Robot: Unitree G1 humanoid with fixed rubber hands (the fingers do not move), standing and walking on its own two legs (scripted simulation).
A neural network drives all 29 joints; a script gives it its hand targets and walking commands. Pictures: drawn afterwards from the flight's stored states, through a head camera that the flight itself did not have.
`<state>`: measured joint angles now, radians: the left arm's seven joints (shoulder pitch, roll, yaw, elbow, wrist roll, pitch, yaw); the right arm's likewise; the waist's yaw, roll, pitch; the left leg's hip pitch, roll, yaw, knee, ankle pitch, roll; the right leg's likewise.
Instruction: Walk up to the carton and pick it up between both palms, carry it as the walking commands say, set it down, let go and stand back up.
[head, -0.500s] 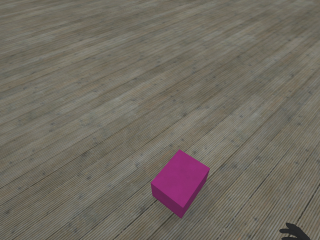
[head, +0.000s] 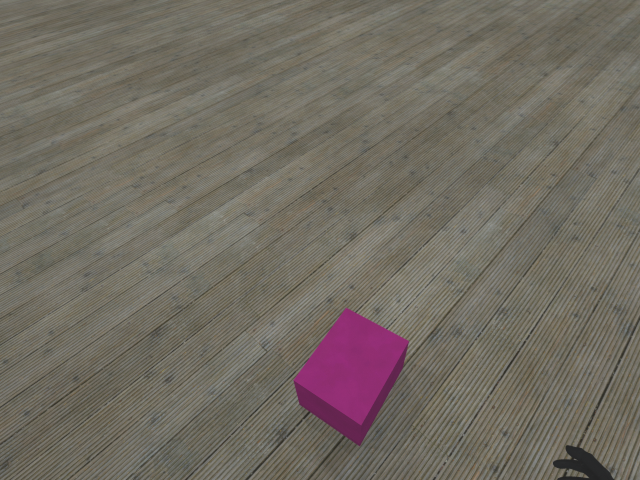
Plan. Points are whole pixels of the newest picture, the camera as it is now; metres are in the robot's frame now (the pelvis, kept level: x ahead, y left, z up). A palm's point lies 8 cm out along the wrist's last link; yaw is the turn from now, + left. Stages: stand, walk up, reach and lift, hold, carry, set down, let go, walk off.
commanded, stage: walk up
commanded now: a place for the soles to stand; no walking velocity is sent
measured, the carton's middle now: (352, 373) +0.56 -0.04 -0.67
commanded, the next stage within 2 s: none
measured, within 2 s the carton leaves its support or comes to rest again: neither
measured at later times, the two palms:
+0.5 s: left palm out of the picture +0.08 +0.47 -0.06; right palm out of the picture +0.15 -0.28 -0.08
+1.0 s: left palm out of the picture +0.27 +0.56 -0.06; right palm out of the picture +0.07 -0.13 -0.12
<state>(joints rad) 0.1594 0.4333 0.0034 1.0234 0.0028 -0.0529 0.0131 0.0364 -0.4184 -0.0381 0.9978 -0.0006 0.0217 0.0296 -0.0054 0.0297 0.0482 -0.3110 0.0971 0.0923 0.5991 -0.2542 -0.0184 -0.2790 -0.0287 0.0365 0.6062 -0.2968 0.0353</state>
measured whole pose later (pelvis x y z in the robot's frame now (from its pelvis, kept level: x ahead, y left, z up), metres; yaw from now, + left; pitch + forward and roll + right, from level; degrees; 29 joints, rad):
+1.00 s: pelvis +0.10 +0.23 -0.03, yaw -21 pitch -2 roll +0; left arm 0.37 0.50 0.09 0.82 0.04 -0.11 0.13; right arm 0.23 -0.50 -0.15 0.68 -0.06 0.12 0.09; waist -0.02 0.11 0.10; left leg -0.61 0.12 -0.07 1.18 -0.42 0.02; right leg -0.44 -0.05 -0.01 0.82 -0.35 -0.02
